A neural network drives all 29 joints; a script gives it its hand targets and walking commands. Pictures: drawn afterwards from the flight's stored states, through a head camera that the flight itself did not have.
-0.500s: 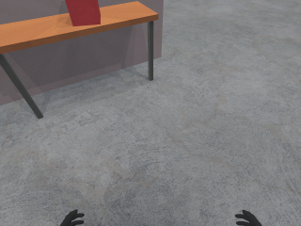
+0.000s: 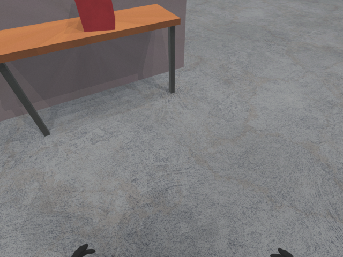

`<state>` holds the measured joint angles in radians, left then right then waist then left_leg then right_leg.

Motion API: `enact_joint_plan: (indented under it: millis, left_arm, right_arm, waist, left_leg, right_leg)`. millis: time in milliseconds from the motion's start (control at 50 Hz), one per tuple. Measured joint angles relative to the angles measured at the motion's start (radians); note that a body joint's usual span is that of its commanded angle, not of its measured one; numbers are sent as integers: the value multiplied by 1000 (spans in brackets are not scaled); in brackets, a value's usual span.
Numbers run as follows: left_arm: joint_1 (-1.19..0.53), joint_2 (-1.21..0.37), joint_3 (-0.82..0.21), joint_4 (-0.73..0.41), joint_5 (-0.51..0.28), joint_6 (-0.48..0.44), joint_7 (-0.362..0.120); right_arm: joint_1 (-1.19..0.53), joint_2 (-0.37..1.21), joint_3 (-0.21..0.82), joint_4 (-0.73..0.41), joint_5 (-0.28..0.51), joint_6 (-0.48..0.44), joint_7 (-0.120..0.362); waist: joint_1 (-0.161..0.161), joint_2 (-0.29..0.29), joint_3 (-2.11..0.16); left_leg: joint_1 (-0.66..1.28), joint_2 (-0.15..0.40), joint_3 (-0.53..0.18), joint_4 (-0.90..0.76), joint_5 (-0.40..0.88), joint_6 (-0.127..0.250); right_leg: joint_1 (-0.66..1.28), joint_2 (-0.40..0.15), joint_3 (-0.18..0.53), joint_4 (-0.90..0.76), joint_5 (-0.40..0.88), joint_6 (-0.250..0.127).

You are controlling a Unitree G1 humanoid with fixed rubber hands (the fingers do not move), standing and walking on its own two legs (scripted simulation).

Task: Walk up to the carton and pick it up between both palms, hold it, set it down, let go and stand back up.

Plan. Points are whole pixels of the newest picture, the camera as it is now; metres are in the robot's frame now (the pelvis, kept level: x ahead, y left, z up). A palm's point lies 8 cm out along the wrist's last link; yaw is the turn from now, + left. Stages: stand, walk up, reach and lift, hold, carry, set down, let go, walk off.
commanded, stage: stand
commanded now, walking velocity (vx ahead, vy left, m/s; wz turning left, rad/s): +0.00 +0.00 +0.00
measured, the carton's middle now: (95, 5) +1.58 +0.50 +0.06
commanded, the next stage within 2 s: walk up in 0.32 s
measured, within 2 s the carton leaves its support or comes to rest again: neither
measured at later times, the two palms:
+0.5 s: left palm out of the picture +0.10 +0.26 -0.11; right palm out of the picture +0.07 -0.27 -0.11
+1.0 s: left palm out of the picture +0.13 +0.45 -0.11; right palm (261, 253) +0.17 -0.19 -0.08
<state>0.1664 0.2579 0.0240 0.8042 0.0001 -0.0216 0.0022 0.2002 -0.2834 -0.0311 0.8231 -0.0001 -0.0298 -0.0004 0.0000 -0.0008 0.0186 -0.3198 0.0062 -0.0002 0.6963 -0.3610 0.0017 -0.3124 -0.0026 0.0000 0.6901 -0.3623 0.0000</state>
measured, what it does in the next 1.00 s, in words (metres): steps to the left: left foot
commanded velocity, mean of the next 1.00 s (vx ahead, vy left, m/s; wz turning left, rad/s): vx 0.00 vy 0.00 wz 0.00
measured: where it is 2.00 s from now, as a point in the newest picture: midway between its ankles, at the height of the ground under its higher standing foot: (143, 225)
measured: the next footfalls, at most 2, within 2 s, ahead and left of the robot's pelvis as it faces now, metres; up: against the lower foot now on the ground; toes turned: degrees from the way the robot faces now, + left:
left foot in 0.90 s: +0.15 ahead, +0.25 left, +0.00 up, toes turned +10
right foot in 1.46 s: +0.41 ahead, +0.05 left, +0.00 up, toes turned +13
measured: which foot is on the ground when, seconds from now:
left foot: down 0.00-0.58, up 0.60-0.88, down 0.90-1.00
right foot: down 0.00-0.90, up 0.92-1.00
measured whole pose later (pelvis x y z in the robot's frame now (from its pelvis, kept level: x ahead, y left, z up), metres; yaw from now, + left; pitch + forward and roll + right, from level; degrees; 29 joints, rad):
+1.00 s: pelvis +0.07 +0.13 +0.00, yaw +8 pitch -1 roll -2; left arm 0.20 0.40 0.08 0.87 0.00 -0.06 -0.04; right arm 0.28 -0.42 -0.09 0.94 -0.01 -0.06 0.07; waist 0.00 -0.04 0.03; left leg -0.41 0.03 0.01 0.74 -0.31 0.01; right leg -0.30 -0.12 -0.03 1.04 -0.49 -0.03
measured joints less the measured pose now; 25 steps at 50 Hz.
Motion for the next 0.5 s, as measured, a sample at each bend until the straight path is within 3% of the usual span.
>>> enact_joint_plan:
  millis: [500]
  left_arm:
    - [-30,0,0,116,0,0,0]
  right_arm:
    - [0,-1,0,102,0,-4,0]
  waist:
    - [0,0,0]
  left_leg:
    - [0,0,0,-69,60,0]
  right_leg:
    - [0,0,0,-68,60,0]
